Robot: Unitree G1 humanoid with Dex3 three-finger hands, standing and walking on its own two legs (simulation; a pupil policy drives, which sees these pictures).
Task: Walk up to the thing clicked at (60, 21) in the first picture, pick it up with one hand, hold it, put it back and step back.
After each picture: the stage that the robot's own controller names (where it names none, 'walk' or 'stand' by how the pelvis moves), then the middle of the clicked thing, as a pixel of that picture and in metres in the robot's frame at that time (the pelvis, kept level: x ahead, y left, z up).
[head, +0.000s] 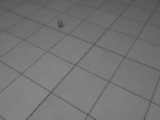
stand; (60, 23) +1.90 +0.33 -0.72
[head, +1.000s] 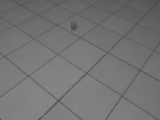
walk; (73, 25) +1.77 +0.18 -0.70
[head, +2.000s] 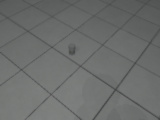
walk; (71, 49) +1.19 +0.13 -0.70
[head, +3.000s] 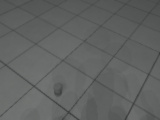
walk; (57, 90) +0.76 +0.18 -0.71
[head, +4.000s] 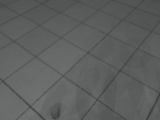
walk; (54, 112) +0.55 +0.23 -0.71
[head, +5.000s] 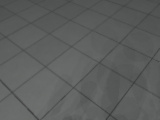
stand; out of the picture +0.45 +0.19 -0.70
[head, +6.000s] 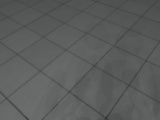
stand; out of the picture +0.42 +0.20 -0.72
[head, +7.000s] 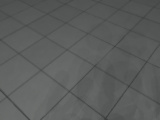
stand; out of the picture +0.43 +0.20 -0.73
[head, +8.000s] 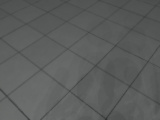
stand; out of the picture +0.41 +0.20 -0.73
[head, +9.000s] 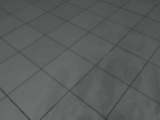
stand; out of the picture +0.41 +0.20 -0.73
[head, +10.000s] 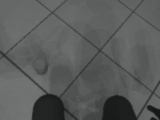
go down; (40, 67) +0.48 +0.22 -0.42
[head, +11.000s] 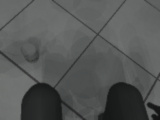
go down; (30, 53) +0.49 +0.24 -0.31
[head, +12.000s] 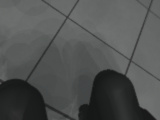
close in; out of the picture +0.47 +0.28 -0.24
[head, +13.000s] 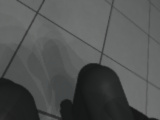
close; out of the picture +0.47 +0.30 -0.22
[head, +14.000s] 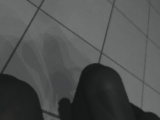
lift; out of the picture +0.40 +0.23 -0.25
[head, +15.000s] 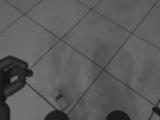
close; (61, 99) +0.40 +0.15 -0.52
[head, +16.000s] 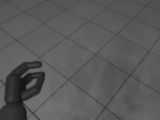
close; out of the picture +0.36 +0.14 -0.69
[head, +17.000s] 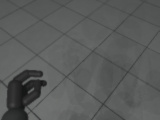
hold; out of the picture +0.35 +0.15 -0.70
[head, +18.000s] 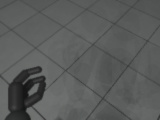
stand; out of the picture +0.34 +0.17 -0.69
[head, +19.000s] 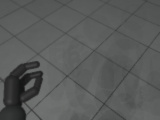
stand; out of the picture +0.32 +0.20 -0.69
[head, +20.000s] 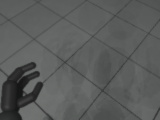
stand; out of the picture +0.32 +0.23 -0.65
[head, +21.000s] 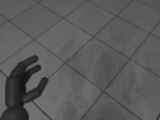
stand; out of the picture +0.29 +0.27 -0.63
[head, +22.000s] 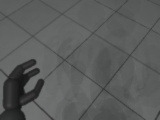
stand; out of the picture +0.25 +0.31 -0.63
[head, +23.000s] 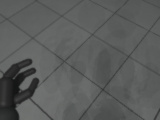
stand; out of the picture +0.22 +0.36 -0.64
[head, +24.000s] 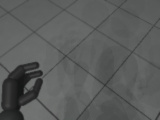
stand; out of the picture +0.20 +0.41 -0.61
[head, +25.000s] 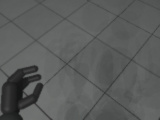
stand; out of the picture +0.15 +0.46 -0.64
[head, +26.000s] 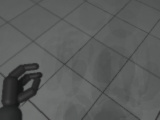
stand; out of the picture +0.12 +0.50 -0.65
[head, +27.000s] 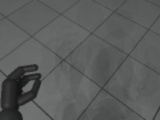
close; out of the picture +0.11 +0.53 -0.63
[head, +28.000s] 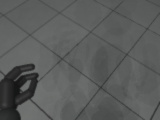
close; out of the picture +0.08 +0.56 -0.63
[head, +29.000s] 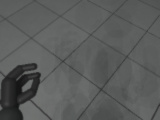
close; out of the picture +0.07 +0.58 -0.65
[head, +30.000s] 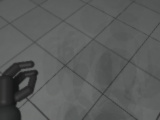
close; out of the picture +0.06 +0.60 -0.65
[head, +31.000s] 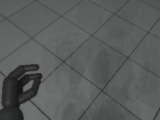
close; out of the picture +0.05 +0.61 -0.64
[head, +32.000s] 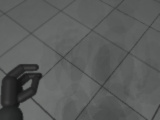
close; out of the picture +0.05 +0.62 -0.63
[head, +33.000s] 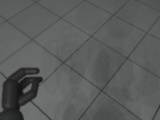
close; out of the picture +0.05 +0.61 -0.65
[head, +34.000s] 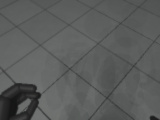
close; out of the picture +0.05 +0.61 -0.66
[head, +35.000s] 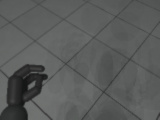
close; out of the picture +0.05 +0.61 -0.65
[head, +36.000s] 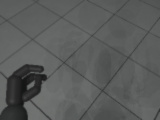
close; out of the picture +0.05 +0.61 -0.64
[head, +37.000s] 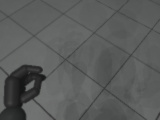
close; out of the picture +0.05 +0.60 -0.62
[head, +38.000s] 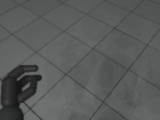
close; out of the picture +0.05 +0.60 -0.68
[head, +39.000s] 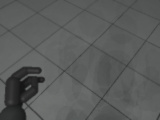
close; out of the picture +0.05 +0.60 -0.67
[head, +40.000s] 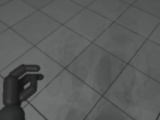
close; out of the picture +0.07 +0.59 -0.66
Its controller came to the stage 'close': yes
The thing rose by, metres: 0.01
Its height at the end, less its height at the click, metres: -0.02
